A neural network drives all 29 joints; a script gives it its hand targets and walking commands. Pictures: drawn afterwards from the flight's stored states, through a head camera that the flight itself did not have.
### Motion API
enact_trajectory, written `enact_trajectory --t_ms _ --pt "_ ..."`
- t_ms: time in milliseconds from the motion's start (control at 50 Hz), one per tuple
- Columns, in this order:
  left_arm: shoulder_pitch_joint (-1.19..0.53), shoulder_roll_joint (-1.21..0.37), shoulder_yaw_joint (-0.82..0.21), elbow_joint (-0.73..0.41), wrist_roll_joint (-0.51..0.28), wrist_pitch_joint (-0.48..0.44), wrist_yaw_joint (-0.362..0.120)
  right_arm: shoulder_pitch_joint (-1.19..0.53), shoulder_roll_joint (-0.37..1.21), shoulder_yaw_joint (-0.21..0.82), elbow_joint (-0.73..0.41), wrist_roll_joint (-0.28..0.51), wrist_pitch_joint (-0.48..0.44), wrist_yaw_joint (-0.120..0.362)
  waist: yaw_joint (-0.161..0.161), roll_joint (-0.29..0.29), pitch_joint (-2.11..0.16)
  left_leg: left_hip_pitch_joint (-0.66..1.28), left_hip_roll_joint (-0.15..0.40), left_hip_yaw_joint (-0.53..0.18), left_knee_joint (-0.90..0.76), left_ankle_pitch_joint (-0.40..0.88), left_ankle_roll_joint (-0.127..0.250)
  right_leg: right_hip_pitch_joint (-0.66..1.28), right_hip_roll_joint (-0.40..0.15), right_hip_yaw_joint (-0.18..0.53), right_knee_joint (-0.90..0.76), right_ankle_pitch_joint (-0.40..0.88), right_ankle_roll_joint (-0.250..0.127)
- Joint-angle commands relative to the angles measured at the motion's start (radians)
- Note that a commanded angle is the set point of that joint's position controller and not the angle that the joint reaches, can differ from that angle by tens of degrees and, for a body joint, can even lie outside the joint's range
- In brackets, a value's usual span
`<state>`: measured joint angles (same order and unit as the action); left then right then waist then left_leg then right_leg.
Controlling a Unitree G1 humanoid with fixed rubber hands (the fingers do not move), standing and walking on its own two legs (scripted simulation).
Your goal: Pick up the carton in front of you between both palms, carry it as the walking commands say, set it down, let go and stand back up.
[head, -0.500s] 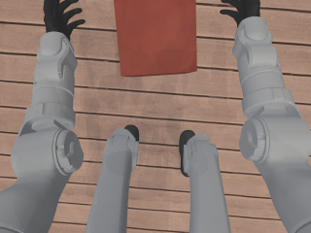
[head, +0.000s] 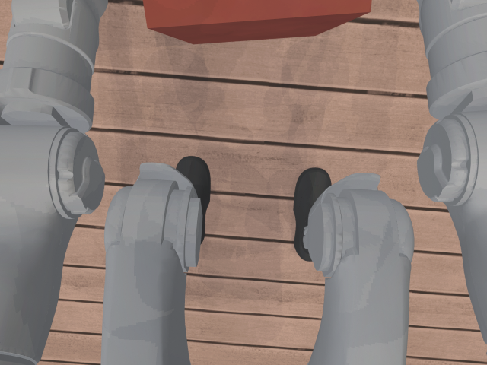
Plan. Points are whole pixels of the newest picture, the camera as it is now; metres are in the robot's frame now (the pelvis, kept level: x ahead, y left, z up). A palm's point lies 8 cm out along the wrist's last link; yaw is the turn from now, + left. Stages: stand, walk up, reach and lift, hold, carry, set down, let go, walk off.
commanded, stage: reach and lift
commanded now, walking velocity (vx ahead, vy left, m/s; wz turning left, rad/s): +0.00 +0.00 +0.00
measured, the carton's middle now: out of the picture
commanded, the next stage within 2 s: none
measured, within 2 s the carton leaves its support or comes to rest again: leaves its support in 0.88 s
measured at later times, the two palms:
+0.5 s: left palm out of the picture +0.55 +0.17 -0.18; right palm out of the picture +0.58 -0.13 -0.18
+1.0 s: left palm out of the picture +0.55 +0.17 -0.12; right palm out of the picture +0.56 -0.13 -0.13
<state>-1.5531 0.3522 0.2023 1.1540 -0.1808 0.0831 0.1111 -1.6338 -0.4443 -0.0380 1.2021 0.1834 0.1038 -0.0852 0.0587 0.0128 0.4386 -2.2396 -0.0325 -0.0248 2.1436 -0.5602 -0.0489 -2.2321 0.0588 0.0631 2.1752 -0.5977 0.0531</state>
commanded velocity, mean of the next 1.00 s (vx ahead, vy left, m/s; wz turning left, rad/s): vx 0.00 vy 0.00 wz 0.00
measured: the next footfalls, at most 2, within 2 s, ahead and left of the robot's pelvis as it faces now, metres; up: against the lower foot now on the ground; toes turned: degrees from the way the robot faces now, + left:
none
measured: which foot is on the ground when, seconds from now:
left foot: down 0.00-1.00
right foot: down 0.00-1.00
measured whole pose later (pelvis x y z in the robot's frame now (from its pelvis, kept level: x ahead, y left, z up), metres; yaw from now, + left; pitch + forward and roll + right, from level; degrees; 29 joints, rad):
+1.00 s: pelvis +0.01 +0.00 +0.00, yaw -1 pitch +39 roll +1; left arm -1.29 0.18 0.30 0.75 -0.07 0.30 0.16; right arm -1.35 -0.22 -0.18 0.82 0.06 0.29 -0.15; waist 0.05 0.00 0.22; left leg -2.25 -0.09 -0.07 2.16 -0.60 -0.09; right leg -2.24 0.11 0.08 2.18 -0.63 0.08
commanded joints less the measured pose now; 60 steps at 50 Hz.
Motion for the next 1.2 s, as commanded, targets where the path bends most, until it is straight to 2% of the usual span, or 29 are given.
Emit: enact_trajectory --t_ms 0,120,280,420,480,500,540,580,620,680,760,860,920,960,1000,1020,1060,1100,1180 --pt "-0.291 0.159 -0.008 -0.104 -0.015 -0.042 0.006 -0.33 -0.121 0.005 -0.131 0.016 -0.04 -0.003 0.036 -0.095 -1.307 0.649 0.011 0.076 -0.1 0.431 0.001 0.571 -0.03 -0.084 -0.114 0.375 -0.005" --pt "-0.219 0.132 -0.036 -0.11 -0.039 -0.052 0.015 -0.252 -0.088 0.04 -0.157 0.05 -0.051 -0.01 0.044 -0.086 -1.405 0.723 0.001 0.08 -0.072 0.539 0.003 0.605 -0.015 -0.092 -0.087 0.462 -0.002" --pt "-0.22 0.109 -0.03 -0.081 -0.025 -0.046 0.007 -0.223 -0.064 0.009 -0.095 0.018 -0.042 -0.012 0.02 -0.068 -1.254 0.61 0.0 0.079 -0.094 0.397 -0.002 0.535 -0.012 -0.089 -0.117 0.343 -0.009" --pt "-0.299 0.038 -0.065 -0.076 -0.031 -0.038 -0.006 -0.313 0.029 0.059 -0.097 0.035 -0.034 -0.004 0.034 -0.084 -1.215 0.569 -0.009 0.088 -0.11 0.312 -0.001 0.578 -0.007 -0.077 -0.133 0.29 -0.011" --pt "-0.318 -0.02 -0.036 -0.072 0.013 -0.031 -0.012 -0.336 0.093 0.044 -0.095 0.005 -0.027 0.003 0.037 -0.088 -1.183 0.576 -0.02 0.091 -0.114 0.29 -0.003 0.601 0.005 -0.077 -0.134 0.272 -0.011" --pt "-0.338 -0.079 -0.041 -0.081 0.024 -0.027 -0.022 -0.345 0.14 0.037 -0.098 -0.015 -0.023 0.008 0.028 -0.086 -1.173 0.581 -0.026 0.09 -0.114 0.288 -0.004 0.612 0.009 -0.08 -0.136 0.27 -0.015" --pt "-0.455 -0.455 -0.109 -0.111 0.032 0.0 -0.108 -0.449 0.53 0.094 -0.107 -0.031 -0.001 0.091 0.026 -0.084 -1.136 0.573 -0.048 0.096 -0.105 0.28 0.004 0.582 0.034 -0.09 -0.13 0.266 -0.023" --pt "-0.53 -0.735 -0.136 -0.151 0.069 0.04 -0.202 -0.458 0.814 0.081 -0.116 -0.083 0.027 0.185 0.019 -0.073 -1.077 0.544 -0.064 0.102 -0.09 0.257 0.014 0.531 0.056 -0.105 -0.115 0.244 -0.033" --pt "-0.525 -0.872 -0.133 -0.193 0.09 0.076 -0.271 -0.423 0.961 0.046 -0.152 -0.109 0.056 0.247 0.017 -0.072 -1.037 0.509 -0.072 0.111 -0.086 0.24 0.025 0.481 0.066 -0.125 -0.112 0.225 -0.036" --pt "-0.5 -0.945 -0.151 -0.247 0.086 0.112 -0.319 -0.392 1.041 0.046 -0.191 -0.113 0.084 0.284 0.027 -0.068 -1.033 0.488 -0.072 0.118 -0.076 0.264 0.032 0.445 0.067 -0.129 -0.102 0.243 -0.043" --pt "-0.488 -1.017 -0.222 -0.331 0.038 0.131 -0.327 -0.41 1.11 0.118 -0.283 -0.062 0.098 0.283 0.043 -0.069 -1.193 0.574 -0.073 0.123 -0.063 0.356 0.033 0.498 0.07 -0.133 -0.088 0.316 -0.044" --pt "-0.54 -1.148 -0.349 -0.532 -0.045 0.149 -0.299 -0.479 1.241 0.249 -0.518 0.018 0.105 0.247 0.031 -0.094 -1.762 0.776 -0.093 0.135 -0.066 0.633 0.025 0.771 0.084 -0.144 -0.093 0.612 -0.043" --pt "-0.532 -1.213 -0.395 -0.643 -0.04 0.18 -0.281 -0.475 1.325 0.295 -0.657 0.01 0.133 0.22 0.023 -0.084 -2.062 0.875 -0.109 0.139 -0.096 0.719 0.018 0.864 0.101 -0.154 -0.122 0.709 -0.026" --pt "-0.495 -1.227 -0.403 -0.681 -0.018 0.203 -0.269 -0.429 1.351 0.297 -0.682 -0.008 0.158 0.209 0.02 -0.072 -2.099 0.88 -0.119 0.144 -0.136 0.675 0.012 0.857 0.112 -0.16 -0.162 0.66 -0.018" --pt "-0.426 -1.248 -0.383 -0.631 0.021 0.228 -0.27 -0.344 1.372 0.266 -0.614 -0.048 0.184 0.212 0.018 -0.068 -1.944 0.822 -0.124 0.15 -0.189 0.592 0.007 0.773 0.117 -0.163 -0.219 0.567 -0.012" --pt "-0.395 -1.262 -0.362 -0.59 0.045 0.238 -0.275 -0.3 1.384 0.234 -0.565 -0.077 0.195 0.217 0.013 -0.068 -1.838 0.76 -0.126 0.154 -0.222 0.511 0.004 0.728 0.118 -0.164 -0.253 0.493 -0.012" --pt "-0.338 -1.28 -0.284 -0.48 0.12 0.255 -0.289 -0.234 1.397 0.143 -0.45 -0.151 0.213 0.231 0.009 -0.07 -1.604 0.649 -0.126 0.154 -0.288 0.343 0.003 0.613 0.117 -0.168 -0.322 0.332 -0.015" --pt "-0.298 -1.278 -0.188 -0.387 0.195 0.267 -0.303 -0.207 1.385 0.042 -0.362 -0.22 0.225 0.244 0.003 -0.069 -1.436 0.579 -0.126 0.148 -0.347 0.228 0.012 0.536 0.12 -0.167 -0.38 0.219 -0.023" --pt "-0.3 -1.265 -0.081 -0.334 0.28 0.271 -0.316 -0.207 1.366 -0.077 -0.301 -0.299 0.23 0.262 0.006 -0.054 -1.383 0.577 -0.128 0.144 -0.43 0.152 0.021 0.522 0.124 -0.161 -0.461 0.143 -0.032"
